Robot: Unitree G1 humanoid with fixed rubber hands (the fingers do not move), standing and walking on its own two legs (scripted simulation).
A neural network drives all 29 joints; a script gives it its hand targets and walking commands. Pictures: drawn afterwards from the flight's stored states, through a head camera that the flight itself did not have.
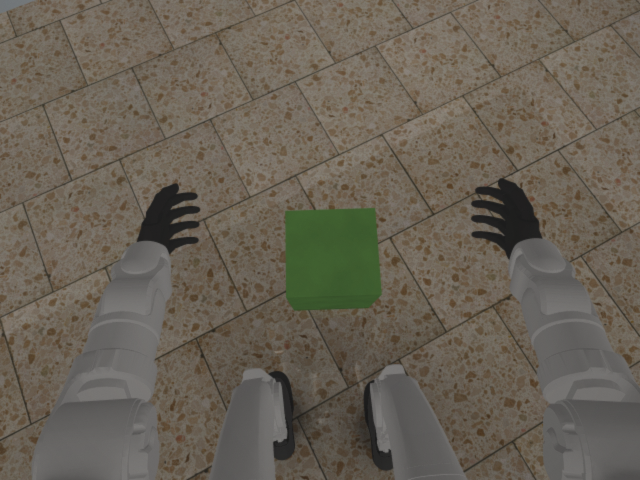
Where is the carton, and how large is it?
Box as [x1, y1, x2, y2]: [285, 208, 381, 310]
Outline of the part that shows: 374,208 285,211 286,297 294,310 368,307 381,294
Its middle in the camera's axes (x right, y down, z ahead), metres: +0.02 +0.05 +0.96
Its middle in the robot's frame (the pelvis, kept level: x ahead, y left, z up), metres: +0.48 -0.03 -0.54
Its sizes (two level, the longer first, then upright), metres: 0.202 0.195 0.249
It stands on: the floor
